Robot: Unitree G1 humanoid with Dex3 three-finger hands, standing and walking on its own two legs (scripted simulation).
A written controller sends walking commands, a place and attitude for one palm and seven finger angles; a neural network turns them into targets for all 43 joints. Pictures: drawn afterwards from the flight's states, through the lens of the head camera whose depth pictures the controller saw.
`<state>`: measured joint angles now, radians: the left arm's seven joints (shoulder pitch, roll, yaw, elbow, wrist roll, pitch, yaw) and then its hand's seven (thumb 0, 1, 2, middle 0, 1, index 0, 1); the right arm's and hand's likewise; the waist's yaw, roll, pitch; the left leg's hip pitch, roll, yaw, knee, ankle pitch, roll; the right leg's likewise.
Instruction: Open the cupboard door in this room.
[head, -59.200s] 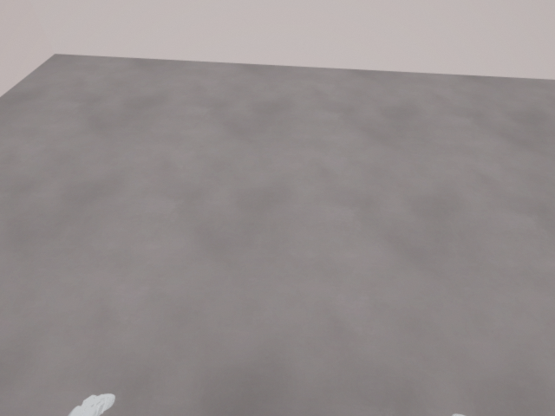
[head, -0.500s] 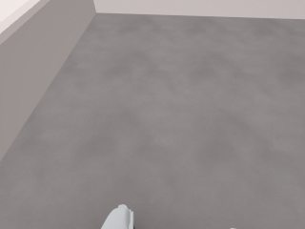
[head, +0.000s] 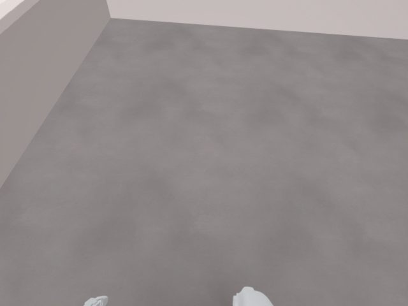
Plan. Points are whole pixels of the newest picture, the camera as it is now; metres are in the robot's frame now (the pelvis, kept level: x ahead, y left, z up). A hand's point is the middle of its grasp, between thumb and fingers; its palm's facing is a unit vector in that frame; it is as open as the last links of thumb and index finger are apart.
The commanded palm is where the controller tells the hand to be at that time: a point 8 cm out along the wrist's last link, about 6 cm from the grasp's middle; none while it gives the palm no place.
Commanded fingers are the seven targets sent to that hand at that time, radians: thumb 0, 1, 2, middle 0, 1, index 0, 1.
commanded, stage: turn to face it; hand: left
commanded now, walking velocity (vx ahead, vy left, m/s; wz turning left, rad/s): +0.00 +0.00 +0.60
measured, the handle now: out of the picture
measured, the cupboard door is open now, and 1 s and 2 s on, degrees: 46 46 46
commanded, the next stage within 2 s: none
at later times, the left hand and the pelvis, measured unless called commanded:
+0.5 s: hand out of the picture +0.08 +0.16 -0.16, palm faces +0.36 -0.90 -0.24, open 7.3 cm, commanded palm none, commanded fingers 0.00 0.90 0.90 -0.20 -0.30 -0.20 -0.30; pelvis +0.07 -0.05 -0.01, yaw +20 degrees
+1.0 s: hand out of the picture +0.06 +0.18 -0.16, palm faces +0.56 -0.78 -0.27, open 7.4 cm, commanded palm none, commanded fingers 0.00 0.90 0.90 -0.20 -0.30 -0.20 -0.30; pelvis +0.08 -0.06 -0.01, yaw +36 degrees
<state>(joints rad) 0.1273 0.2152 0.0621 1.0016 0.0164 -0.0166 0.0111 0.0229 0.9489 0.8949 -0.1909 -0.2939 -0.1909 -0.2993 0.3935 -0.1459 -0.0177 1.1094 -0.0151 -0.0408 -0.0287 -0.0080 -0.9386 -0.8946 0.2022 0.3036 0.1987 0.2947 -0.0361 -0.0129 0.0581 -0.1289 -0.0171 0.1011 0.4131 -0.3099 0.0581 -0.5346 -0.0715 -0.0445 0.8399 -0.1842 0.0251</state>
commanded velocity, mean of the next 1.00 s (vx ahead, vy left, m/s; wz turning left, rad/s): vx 0.00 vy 0.00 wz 0.60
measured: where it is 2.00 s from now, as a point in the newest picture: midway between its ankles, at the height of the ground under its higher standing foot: outside the picture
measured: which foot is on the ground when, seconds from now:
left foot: down 0.00-0.12, up 0.14-0.60, down 0.62-1.00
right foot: up 0.00-0.08, down 0.10-0.62, up 0.64-1.00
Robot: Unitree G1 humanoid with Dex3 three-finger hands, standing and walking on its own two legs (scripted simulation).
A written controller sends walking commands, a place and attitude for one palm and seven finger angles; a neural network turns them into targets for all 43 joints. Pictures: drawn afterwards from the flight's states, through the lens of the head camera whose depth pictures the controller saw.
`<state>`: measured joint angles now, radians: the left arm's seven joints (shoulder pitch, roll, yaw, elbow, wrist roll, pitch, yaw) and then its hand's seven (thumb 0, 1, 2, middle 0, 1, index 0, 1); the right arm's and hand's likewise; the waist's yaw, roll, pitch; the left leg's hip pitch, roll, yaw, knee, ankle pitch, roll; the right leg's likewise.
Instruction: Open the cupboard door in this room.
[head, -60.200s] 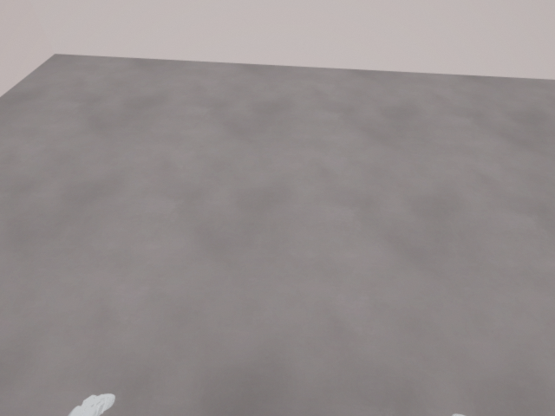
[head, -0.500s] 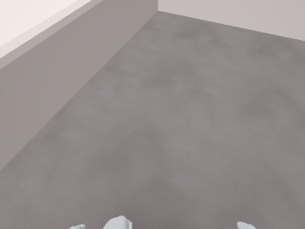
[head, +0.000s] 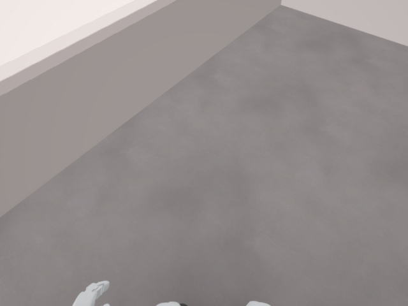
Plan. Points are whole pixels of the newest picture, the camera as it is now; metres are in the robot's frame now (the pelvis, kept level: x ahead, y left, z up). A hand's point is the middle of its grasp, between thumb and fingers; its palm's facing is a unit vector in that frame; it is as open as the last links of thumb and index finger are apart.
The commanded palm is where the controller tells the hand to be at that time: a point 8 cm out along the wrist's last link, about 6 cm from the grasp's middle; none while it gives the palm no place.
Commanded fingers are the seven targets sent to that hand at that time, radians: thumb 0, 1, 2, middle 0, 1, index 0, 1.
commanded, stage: turn to face it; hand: left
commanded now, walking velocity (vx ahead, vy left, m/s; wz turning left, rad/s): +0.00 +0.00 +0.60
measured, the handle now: out of the picture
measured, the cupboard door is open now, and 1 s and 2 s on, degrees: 46 46 46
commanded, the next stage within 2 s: none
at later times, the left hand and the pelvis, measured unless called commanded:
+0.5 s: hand out of the picture -0.02 +0.20 -0.19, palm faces +0.36 -0.90 -0.25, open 7.4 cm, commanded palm none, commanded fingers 0.00 0.90 0.90 -0.20 -0.30 -0.20 -0.30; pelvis +0.00 -0.02 -0.02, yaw +21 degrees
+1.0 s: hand out of the picture -0.01 +0.13 -0.14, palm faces +0.57 -0.77 -0.28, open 7.4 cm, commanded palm none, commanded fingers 0.00 0.90 0.90 -0.20 -0.30 -0.20 -0.30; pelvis +0.03 -0.07 +0.00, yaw +37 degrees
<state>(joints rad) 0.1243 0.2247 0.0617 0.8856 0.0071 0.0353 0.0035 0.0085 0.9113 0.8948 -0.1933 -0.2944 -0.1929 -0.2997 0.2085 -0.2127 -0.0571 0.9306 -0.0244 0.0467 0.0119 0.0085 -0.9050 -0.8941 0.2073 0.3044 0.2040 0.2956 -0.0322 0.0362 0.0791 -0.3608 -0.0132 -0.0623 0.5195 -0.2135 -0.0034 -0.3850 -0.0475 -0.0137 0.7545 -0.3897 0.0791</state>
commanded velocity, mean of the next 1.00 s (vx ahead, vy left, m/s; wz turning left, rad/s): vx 0.00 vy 0.00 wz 0.60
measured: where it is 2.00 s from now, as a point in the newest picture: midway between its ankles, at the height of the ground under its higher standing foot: outside the picture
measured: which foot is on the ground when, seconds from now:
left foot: down 0.00-0.04, up 0.06-0.42, down 0.44-0.86, up 0.88-1.00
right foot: up 0.00-0.02, down 0.04-0.44, up 0.46-0.84, down 0.86-1.00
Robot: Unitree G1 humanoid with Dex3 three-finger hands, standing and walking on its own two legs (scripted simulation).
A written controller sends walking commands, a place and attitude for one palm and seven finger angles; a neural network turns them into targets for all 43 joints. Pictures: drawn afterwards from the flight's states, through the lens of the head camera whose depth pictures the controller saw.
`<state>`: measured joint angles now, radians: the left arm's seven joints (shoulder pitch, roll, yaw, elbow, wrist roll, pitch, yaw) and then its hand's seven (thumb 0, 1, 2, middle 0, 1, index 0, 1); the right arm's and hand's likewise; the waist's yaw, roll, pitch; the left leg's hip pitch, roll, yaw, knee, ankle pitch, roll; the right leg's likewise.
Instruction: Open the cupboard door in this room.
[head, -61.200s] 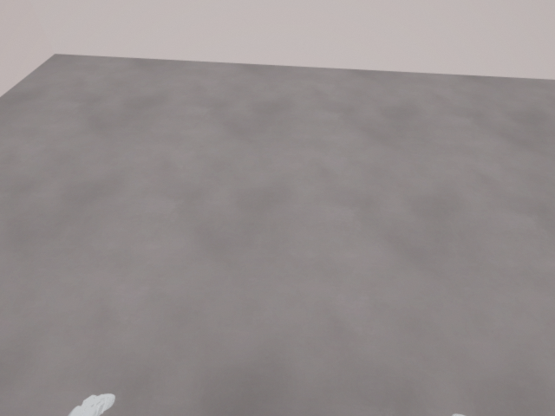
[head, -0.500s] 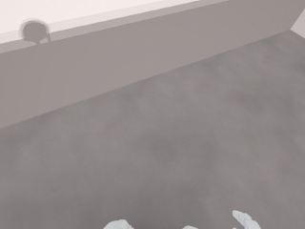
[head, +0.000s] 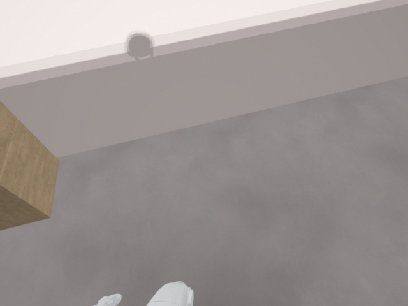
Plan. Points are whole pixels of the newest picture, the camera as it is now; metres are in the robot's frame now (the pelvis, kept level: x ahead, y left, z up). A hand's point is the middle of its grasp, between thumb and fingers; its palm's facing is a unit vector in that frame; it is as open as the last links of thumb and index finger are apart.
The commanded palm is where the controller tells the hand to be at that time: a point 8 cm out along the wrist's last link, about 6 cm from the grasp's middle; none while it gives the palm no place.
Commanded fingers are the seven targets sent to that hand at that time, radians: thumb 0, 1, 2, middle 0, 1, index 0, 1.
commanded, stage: turn to face it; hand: left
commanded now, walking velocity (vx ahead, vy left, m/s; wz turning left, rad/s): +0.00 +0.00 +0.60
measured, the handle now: out of the picture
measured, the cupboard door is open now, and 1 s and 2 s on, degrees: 46 46 46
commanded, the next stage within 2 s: take the last steps up to it in 1.66 s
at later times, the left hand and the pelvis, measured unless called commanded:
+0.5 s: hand out of the picture -0.01 +0.25 -0.17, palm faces +0.35 -0.91 -0.24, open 7.4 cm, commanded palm none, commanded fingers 0.00 0.90 0.90 -0.20 -0.30 -0.20 -0.30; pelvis -0.01 +0.03 +0.00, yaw +18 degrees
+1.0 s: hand out of the picture +0.00 +0.17 -0.14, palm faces +0.56 -0.79 -0.26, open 7.4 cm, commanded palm none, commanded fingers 0.00 0.90 0.90 -0.20 -0.30 -0.20 -0.30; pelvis +0.02 -0.04 +0.00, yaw +37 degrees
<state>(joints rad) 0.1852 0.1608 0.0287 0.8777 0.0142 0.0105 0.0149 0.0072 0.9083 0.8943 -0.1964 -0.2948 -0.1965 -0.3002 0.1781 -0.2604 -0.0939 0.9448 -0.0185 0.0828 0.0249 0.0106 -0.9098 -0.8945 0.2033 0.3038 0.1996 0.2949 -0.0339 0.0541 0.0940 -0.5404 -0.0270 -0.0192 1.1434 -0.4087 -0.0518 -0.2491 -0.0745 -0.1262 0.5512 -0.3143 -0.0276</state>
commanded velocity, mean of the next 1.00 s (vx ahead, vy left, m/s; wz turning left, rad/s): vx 0.00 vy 0.00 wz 0.60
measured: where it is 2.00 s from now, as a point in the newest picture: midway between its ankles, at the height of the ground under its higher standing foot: outside the picture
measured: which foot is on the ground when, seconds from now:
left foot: up 0.00-0.30, down 0.32-0.78, up 0.80-1.00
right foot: down 0.00-0.32, up 0.34-0.76, down 0.78-1.00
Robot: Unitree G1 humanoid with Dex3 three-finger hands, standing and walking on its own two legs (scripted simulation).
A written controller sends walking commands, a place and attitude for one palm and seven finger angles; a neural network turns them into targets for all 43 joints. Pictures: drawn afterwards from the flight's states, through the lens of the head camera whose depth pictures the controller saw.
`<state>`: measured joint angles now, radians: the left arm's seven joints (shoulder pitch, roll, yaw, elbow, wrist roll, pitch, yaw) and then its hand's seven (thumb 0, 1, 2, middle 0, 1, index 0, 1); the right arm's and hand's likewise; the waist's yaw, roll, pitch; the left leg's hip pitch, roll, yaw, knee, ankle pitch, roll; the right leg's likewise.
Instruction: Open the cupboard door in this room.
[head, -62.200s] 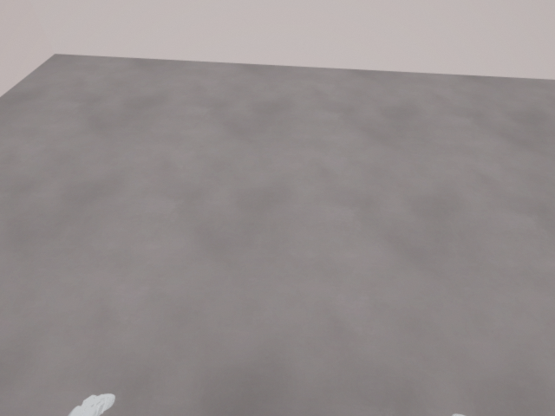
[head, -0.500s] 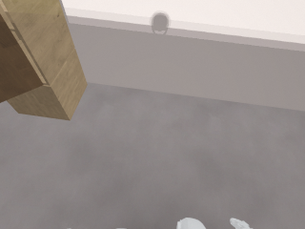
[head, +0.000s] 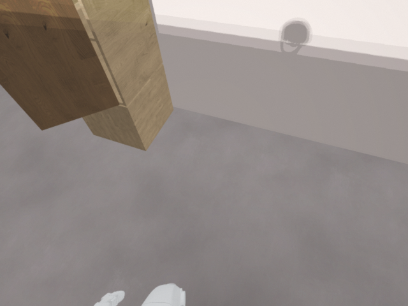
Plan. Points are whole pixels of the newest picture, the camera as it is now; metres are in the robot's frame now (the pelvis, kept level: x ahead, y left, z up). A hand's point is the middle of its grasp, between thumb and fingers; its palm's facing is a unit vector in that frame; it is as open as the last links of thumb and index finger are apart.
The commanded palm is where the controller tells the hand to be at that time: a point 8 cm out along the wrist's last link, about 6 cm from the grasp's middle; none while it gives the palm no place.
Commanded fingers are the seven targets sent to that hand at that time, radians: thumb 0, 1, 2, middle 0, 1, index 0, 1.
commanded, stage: turn to face it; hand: left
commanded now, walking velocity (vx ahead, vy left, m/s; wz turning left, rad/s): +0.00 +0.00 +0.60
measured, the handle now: out of the picture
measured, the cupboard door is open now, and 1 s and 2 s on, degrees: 46 46 46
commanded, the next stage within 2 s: take the last steps up to it in 0.66 s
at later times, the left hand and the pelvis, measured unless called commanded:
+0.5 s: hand out of the picture +0.02 +0.24 -0.17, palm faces +0.28 -0.93 -0.25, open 7.4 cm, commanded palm none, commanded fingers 0.00 0.90 0.90 -0.20 -0.30 -0.20 -0.30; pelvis +0.00 +0.02 +0.00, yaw +14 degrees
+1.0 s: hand out of the picture -0.04 +0.16 -0.16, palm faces +0.47 -0.85 -0.22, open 7.3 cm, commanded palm none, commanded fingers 0.00 0.90 0.90 -0.20 -0.30 -0.20 -0.30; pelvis +0.03 -0.01 +0.00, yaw +25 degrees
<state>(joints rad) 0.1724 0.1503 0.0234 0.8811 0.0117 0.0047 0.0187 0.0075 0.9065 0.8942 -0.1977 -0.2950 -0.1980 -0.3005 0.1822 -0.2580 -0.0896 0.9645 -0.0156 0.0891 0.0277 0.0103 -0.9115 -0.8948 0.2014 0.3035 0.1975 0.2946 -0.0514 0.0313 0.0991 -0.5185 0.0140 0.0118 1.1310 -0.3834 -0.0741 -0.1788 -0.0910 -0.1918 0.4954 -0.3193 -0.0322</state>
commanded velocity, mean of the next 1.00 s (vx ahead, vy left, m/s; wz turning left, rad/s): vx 0.08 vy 0.04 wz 0.31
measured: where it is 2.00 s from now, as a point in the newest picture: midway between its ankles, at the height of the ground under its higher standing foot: (164, 296)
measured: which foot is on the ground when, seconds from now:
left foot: up 0.00-0.22, down 0.24-0.64, up 0.66-1.00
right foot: down 0.00-0.22, up 0.24-0.60, down 0.62-1.00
